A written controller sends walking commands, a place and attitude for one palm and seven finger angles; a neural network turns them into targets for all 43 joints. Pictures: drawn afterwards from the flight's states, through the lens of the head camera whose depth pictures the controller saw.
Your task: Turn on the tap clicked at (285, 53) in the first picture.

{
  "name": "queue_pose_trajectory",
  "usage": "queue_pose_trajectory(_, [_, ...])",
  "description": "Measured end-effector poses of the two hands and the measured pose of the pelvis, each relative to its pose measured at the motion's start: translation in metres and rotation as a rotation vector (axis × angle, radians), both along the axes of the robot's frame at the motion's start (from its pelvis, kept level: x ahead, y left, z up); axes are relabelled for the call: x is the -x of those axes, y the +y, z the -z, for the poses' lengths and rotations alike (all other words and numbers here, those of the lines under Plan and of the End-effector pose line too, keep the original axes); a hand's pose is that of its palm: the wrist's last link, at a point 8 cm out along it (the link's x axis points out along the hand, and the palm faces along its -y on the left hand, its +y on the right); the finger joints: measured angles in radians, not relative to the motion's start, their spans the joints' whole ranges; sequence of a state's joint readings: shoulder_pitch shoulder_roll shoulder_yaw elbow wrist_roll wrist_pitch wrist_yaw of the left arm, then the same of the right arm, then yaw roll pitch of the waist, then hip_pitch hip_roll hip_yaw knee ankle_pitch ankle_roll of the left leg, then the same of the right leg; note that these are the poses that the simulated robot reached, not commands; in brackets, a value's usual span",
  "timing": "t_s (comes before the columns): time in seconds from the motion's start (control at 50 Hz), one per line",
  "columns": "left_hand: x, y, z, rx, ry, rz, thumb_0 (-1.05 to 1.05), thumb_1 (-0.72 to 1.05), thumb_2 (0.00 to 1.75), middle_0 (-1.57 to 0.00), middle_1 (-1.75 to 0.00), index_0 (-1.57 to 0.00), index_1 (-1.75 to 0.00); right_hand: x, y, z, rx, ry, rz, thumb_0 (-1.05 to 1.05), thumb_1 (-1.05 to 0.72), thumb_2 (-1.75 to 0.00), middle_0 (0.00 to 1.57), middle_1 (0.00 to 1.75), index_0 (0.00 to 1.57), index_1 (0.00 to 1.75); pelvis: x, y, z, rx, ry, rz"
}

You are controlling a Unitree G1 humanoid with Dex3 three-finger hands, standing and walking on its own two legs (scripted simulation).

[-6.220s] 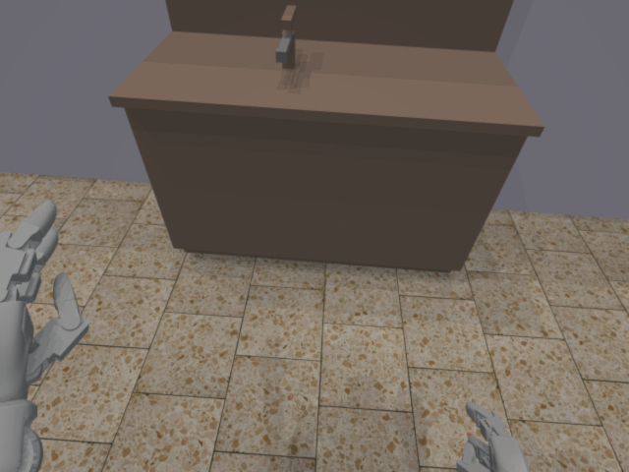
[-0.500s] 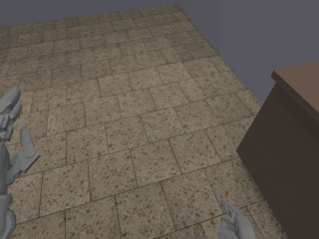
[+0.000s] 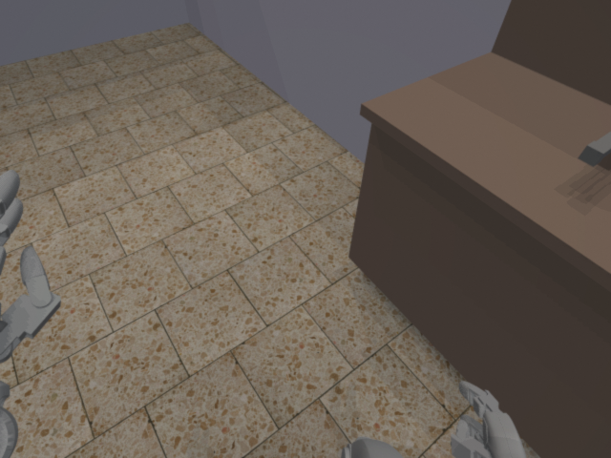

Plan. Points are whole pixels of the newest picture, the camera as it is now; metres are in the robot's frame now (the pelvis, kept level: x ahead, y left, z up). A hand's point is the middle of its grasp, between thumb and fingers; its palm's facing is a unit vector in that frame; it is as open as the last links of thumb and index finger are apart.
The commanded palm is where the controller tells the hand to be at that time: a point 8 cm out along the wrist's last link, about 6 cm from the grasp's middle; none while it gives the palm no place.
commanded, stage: turn to face it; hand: left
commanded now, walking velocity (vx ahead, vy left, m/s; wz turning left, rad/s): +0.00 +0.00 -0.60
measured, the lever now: (593, 153) +0.61 -0.44 +0.08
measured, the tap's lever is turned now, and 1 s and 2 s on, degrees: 0 0 0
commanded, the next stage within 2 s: take the last steps up to it in 2.00 s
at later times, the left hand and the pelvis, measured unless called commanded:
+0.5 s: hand (240, 321) +0.20 +0.08 +0.19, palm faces +0.15 -0.86 -0.49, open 7.4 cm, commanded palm +0.16 +0.14 +0.19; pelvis -0.07 -0.09 +0.01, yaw -17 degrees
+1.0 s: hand (384, 392) +0.16 -0.04 +0.17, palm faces -0.10 -0.89 -0.45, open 7.4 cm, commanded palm +0.12 +0.03 +0.19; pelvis -0.17 -0.11 -0.01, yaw -33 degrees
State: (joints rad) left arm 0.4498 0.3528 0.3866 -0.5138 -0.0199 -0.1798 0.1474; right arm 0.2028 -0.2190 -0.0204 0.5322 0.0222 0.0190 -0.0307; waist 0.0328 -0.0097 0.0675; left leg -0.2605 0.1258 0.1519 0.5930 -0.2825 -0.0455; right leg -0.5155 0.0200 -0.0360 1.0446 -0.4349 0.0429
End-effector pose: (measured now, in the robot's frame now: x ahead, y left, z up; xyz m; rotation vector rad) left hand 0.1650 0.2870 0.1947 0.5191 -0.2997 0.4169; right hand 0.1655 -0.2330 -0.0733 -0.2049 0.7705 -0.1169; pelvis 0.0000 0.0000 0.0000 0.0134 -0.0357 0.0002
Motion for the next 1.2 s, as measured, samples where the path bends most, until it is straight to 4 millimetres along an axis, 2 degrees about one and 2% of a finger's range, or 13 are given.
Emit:
queue_pose_trajectory(0.12, [-0.015, -0.063, 0.000, -0.022, 0.019, 0.125, 0.02, 0.89, 0.90, -0.21, -0.30, -0.21, -0.30, 0.027, -0.001, 0.017, -0.140, -0.041, 0.004, 0.01, -0.91, -0.90, 0.20, 0.30, 0.20, 0.30, 0.015, -0.032, 0.006, 0.011, -0.001, 0.090])
queue_pose_trajectory(0.18, [-0.021, -0.096, -0.002, -0.081, 0.017, 0.195, 0.02, 0.89, 0.90, -0.21, -0.30, -0.21, -0.30, 0.046, -0.020, 0.036, -0.172, -0.026, 0.030, 0.01, -0.91, -0.89, 0.21, 0.30, 0.20, 0.30, 0.028, -0.050, 0.015, 0.019, -0.011, 0.114])
queue_pose_trajectory(0.24, [-0.023, -0.119, -0.006, -0.092, 0.043, 0.244, 0.02, 0.89, 0.90, -0.21, -0.30, -0.21, -0.30, 0.072, -0.047, 0.043, -0.159, 0.043, 0.094, 0.01, -0.91, -0.89, 0.21, 0.31, 0.20, 0.30, 0.040, -0.060, 0.011, -0.008, -0.004, 0.155])
queue_pose_trajectory(0.4, [-0.013, -0.148, -0.015, -0.111, 0.107, 0.305, 0.02, 0.89, 0.90, -0.21, -0.30, -0.22, -0.30, 0.142, -0.118, 0.028, -0.061, 0.135, 0.276, 0.01, -0.91, -0.90, 0.20, 0.30, 0.20, 0.30, 0.059, -0.080, -0.006, -0.044, 0.024, 0.238])
queue_pose_trajectory(0.52, [-0.005, -0.163, -0.011, -0.041, 0.079, 0.326, 0.02, 0.89, 0.90, -0.21, -0.30, -0.22, -0.30, 0.174, -0.150, 0.010, 0.004, 0.124, 0.341, 0.01, -0.91, -0.90, 0.20, 0.30, 0.20, 0.30, 0.075, -0.087, -0.011, -0.064, 0.044, 0.300])
queue_pose_trajectory(0.6, [-0.001, -0.174, -0.007, 0.002, 0.055, 0.369, 0.02, 0.89, 0.90, -0.21, -0.30, -0.21, -0.30, 0.186, -0.155, -0.002, 0.018, 0.089, 0.367, 0.01, -0.91, -0.90, 0.20, 0.30, 0.20, 0.30, 0.087, -0.088, -0.011, -0.071, 0.057, 0.341])
queue_pose_trajectory(0.7, [0.004, -0.187, -0.004, 0.005, 0.014, 0.468, 0.02, 0.89, 0.90, -0.21, -0.30, -0.21, -0.30, 0.203, -0.149, -0.009, 0.017, 0.028, 0.390, 0.01, -0.91, -0.90, 0.20, 0.30, 0.20, 0.30, 0.109, -0.084, -0.005, -0.053, 0.063, 0.394])
queue_pose_trajectory(0.78, [0.009, -0.199, -0.006, -0.051, 0.015, 0.511, 0.02, 0.89, 0.90, -0.21, -0.30, -0.21, -0.30, 0.222, -0.138, -0.004, -0.033, -0.028, 0.432, 0.01, -0.91, -0.90, 0.20, 0.30, 0.20, 0.30, 0.124, -0.089, -0.001, -0.049, 0.022, 0.443])
queue_pose_trajectory(0.84, [0.015, -0.212, -0.005, -0.064, 0.042, 0.513, 0.02, 0.89, 0.90, -0.21, -0.30, -0.21, -0.30, 0.239, -0.131, 0.009, -0.092, -0.038, 0.454, 0.00, -0.91, -0.90, 0.20, 0.30, 0.20, 0.30, 0.130, -0.095, 0.001, -0.021, 0.016, 0.497])
queue_pose_trajectory(0.92, [0.019, -0.244, 0.002, -0.097, 0.018, 0.546, 0.02, 0.89, 0.90, -0.21, -0.30, -0.21, -0.30, 0.269, -0.132, 0.038, -0.134, -0.014, 0.465, 0.00, -0.91, -0.90, 0.20, 0.30, 0.20, 0.30, 0.147, -0.111, 0.016, 0.012, -0.001, 0.540])
queue_pose_trajectory(0.98, [0.019, -0.267, 0.010, -0.043, 0.029, 0.596, 0.02, 0.89, 0.90, -0.21, -0.30, -0.21, -0.30, 0.300, -0.139, 0.047, -0.130, 0.067, 0.501, 0.01, -0.91, -0.89, 0.20, 0.30, 0.20, 0.30, 0.163, -0.113, 0.015, 0.008, -0.008, 0.570])
queue_pose_trajectory(1.1, [0.031, -0.303, 0.000, -0.055, 0.051, 0.761, 0.02, 0.89, 0.90, -0.21, -0.30, -0.21, -0.30, 0.363, -0.155, 0.028, -0.076, 0.135, 0.640, 0.01, -0.91, -0.89, 0.20, 0.30, 0.20, 0.30, 0.177, -0.113, 0.001, -0.019, 0.014, 0.644])
queue_pose_trajectory(1.2, [0.035, -0.307, -0.012, -0.100, 0.003, 0.834, 0.02, 0.89, 0.90, -0.21, -0.30, -0.22, -0.30, 0.401, -0.165, 0.008, -0.008, 0.137, 0.729, 0.01, -0.91, -0.90, 0.20, 0.30, 0.20, 0.30, 0.183, -0.110, -0.003, -0.037, 0.040, 0.704])
